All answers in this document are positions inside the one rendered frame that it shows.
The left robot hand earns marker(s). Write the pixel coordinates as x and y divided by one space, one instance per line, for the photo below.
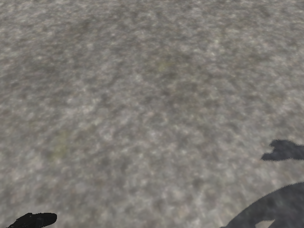
30 220

